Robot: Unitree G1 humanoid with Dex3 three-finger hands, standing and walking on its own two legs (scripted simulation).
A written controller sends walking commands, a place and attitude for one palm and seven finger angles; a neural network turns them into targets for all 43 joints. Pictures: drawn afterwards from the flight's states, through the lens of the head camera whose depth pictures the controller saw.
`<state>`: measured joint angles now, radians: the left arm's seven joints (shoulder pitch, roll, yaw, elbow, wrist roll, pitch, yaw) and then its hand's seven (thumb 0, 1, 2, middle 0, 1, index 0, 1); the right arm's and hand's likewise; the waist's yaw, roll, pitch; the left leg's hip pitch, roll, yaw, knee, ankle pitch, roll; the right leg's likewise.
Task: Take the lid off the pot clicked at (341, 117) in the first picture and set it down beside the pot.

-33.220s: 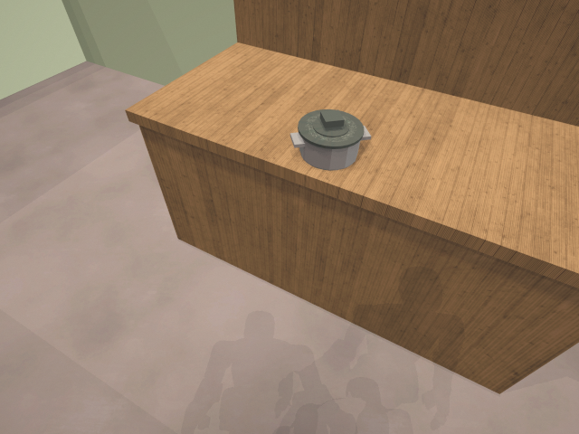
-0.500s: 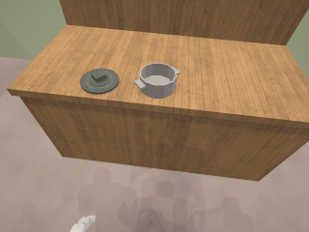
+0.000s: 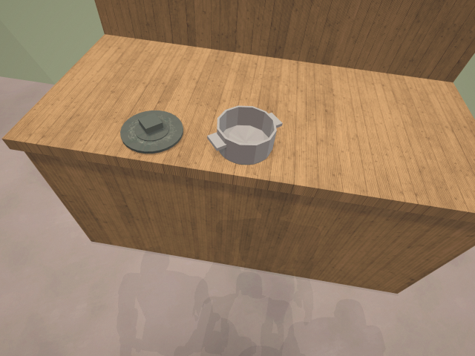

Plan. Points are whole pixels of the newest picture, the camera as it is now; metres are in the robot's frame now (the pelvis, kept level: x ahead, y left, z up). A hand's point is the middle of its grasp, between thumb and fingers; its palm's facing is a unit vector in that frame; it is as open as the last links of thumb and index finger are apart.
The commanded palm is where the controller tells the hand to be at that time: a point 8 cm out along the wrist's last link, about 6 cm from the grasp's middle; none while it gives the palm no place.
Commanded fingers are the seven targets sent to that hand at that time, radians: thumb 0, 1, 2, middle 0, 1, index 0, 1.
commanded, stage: let the arm hang, fingers relaxed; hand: left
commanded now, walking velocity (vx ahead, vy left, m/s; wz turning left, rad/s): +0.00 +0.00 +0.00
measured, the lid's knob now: (150, 123) +0.67 +0.27 -0.06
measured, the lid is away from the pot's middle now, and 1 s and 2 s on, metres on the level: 0.26 0.26 0.26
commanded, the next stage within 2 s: look to check the result in 0.24 s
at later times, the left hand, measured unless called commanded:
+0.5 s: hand out of the picture -0.01 +0.16 -0.18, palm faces +0.05 -0.98 -0.17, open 7.3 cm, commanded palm none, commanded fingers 0.00 0.90 0.90 -0.20 -0.30 -0.20 -0.30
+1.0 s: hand out of the picture -0.04 +0.14 -0.18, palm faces +0.06 -0.99 -0.15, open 7.3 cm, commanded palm none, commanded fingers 0.00 0.90 0.90 -0.20 -0.30 -0.20 -0.30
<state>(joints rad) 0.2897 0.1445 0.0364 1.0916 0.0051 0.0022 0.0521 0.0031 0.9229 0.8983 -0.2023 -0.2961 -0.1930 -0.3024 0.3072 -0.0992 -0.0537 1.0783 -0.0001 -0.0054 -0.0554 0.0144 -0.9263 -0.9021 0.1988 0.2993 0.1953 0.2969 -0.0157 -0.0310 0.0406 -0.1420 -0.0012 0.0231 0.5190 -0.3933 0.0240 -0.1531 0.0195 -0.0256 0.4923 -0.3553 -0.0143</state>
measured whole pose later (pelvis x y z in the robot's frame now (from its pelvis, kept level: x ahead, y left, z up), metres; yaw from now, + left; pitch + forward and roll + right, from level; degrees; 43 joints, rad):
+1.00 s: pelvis -0.02 -0.01 +0.00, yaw +0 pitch +0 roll -1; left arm 0.31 0.11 0.03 1.12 0.01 0.00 0.05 0.01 0.93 0.90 -0.20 -0.30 -0.19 -0.30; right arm 0.32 -0.06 -0.04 1.13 0.00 -0.01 -0.05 0.01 -0.91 -0.90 0.20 0.30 0.19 0.30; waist -0.01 -0.03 0.05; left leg -0.13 0.00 0.02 0.48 -0.35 0.02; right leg -0.15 0.02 -0.03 0.47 -0.32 -0.02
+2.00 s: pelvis -0.02 -0.01 +0.00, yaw +0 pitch +0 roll +0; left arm 0.31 0.11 0.03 1.12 0.01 -0.01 0.05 0.01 0.92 0.90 -0.20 -0.30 -0.19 -0.30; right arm 0.32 -0.07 -0.04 1.13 0.00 -0.01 -0.06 0.01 -0.91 -0.90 0.20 0.30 0.19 0.30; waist -0.01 -0.02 0.05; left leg -0.13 0.00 0.02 0.47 -0.34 0.02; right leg -0.15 0.02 -0.03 0.46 -0.31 -0.02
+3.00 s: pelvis -0.02 -0.01 +0.00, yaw +0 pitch +0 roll +0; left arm 0.31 0.11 0.03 1.12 0.01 -0.01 0.05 0.01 0.92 0.90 -0.20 -0.30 -0.19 -0.30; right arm 0.32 -0.07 -0.03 1.14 0.00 -0.01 -0.06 0.01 -0.91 -0.90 0.20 0.30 0.19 0.30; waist -0.01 -0.01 0.04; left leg -0.13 0.01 0.02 0.47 -0.34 0.01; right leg -0.14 0.03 -0.03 0.46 -0.31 -0.03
